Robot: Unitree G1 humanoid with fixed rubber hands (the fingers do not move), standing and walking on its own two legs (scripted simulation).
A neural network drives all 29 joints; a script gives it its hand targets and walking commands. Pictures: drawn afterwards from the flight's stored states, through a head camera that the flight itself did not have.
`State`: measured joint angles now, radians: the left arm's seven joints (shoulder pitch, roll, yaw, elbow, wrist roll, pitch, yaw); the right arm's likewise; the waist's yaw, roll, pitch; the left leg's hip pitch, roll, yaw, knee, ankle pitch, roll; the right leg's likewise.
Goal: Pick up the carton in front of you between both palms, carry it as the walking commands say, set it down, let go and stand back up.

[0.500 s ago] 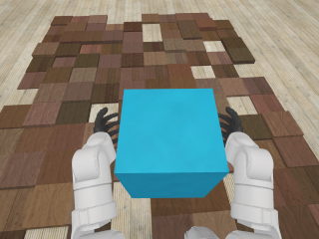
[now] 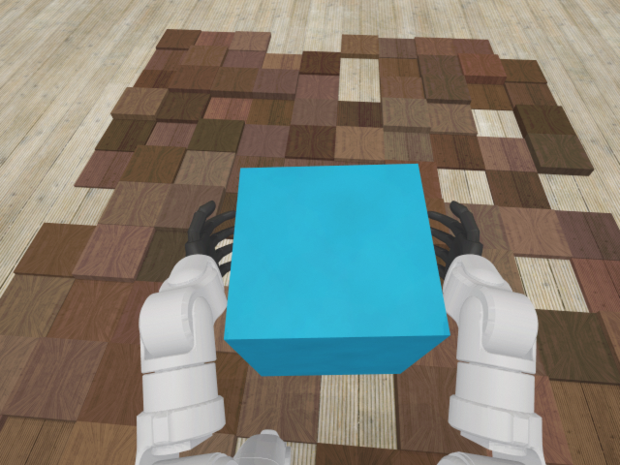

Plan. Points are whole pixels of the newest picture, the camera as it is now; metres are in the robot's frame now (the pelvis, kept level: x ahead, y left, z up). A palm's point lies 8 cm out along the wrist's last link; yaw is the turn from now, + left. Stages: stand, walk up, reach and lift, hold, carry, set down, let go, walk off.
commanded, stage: carry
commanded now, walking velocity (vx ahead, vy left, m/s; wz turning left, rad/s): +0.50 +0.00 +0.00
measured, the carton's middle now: (329, 283) +0.33 +0.02 +0.02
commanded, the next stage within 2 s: none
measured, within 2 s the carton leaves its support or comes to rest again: neither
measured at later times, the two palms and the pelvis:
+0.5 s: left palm (233, 69) +0.68 +0.20 +0.11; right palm (418, 79) +0.66 -0.11 +0.12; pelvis +0.33 +0.07 -0.02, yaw -1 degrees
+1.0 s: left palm (275, 0) +1.02 +0.17 +0.08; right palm (409, 8) +1.01 -0.13 +0.07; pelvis +0.68 +0.03 -0.04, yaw -3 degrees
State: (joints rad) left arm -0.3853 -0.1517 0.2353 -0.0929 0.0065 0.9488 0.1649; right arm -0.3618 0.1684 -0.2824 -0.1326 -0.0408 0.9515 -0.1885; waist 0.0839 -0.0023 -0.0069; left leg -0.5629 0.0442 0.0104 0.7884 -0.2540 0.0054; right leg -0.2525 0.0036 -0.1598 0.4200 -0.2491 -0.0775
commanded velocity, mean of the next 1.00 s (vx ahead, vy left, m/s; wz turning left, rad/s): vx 0.50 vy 0.00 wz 0.00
